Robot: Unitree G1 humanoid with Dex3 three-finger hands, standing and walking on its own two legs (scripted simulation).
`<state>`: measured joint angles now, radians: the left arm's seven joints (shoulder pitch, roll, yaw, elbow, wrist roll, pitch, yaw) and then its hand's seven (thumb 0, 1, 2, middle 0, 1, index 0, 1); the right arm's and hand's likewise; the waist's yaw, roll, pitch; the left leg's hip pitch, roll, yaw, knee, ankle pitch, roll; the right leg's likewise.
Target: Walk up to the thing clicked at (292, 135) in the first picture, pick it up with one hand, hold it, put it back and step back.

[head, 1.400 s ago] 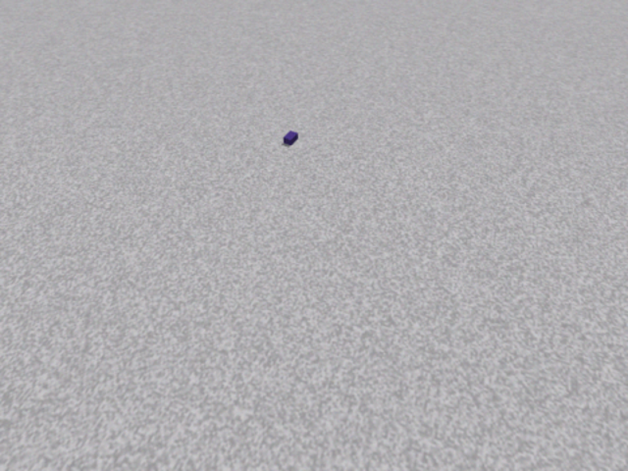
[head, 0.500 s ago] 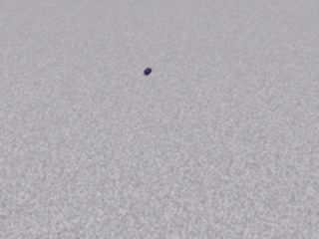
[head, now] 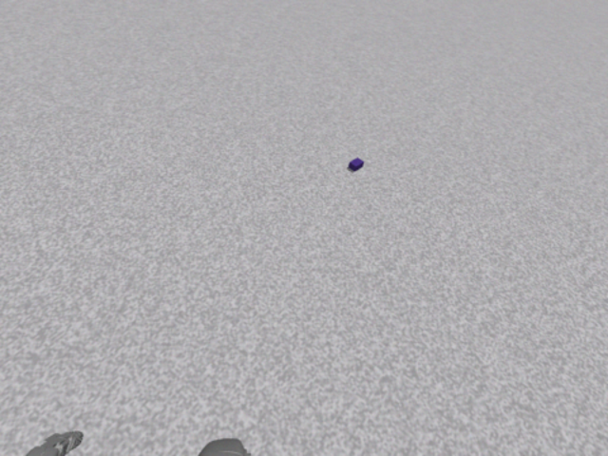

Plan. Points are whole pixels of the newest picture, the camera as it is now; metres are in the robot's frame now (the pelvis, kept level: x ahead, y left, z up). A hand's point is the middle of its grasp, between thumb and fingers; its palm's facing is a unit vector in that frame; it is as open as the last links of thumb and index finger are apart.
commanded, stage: walk up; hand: left
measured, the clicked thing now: (356, 164) +1.65 -0.25 -0.75
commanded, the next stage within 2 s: none
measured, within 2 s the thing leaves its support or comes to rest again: neither
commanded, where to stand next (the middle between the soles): +1.56 -0.68 m, yaw +46 degrees
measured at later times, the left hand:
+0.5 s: hand (136, 378) +0.23 +0.28 -0.15, palm faces +0.22 -0.92 -0.32, open 7.4 cm
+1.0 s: hand (236, 310) +0.40 +0.15 -0.19, palm faces +0.42 -0.85 -0.32, open 7.4 cm
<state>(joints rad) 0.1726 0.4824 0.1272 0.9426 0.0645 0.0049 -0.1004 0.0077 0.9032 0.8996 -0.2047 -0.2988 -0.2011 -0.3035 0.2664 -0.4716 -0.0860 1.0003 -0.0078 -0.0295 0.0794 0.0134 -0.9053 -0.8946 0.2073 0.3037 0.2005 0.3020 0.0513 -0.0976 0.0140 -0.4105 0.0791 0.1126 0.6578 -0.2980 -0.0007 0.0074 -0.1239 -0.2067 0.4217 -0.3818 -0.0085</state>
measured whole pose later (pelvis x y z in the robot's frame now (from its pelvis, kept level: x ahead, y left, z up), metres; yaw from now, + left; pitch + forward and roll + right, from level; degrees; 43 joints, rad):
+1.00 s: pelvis +0.49 -0.11 -0.04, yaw +26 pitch -2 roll +2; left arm 0.32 0.43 0.09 0.81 0.06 0.04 -0.08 0.01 0.91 0.90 -0.20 -0.30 -0.20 -0.30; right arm 0.28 -0.41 -0.04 0.82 0.00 -0.10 -0.06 0.01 -0.90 -0.89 0.21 0.30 0.20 0.30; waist 0.08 -0.10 0.10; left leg -0.48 -0.02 0.15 0.73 -0.23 0.10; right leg -0.22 0.01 -0.13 1.03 -0.56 -0.02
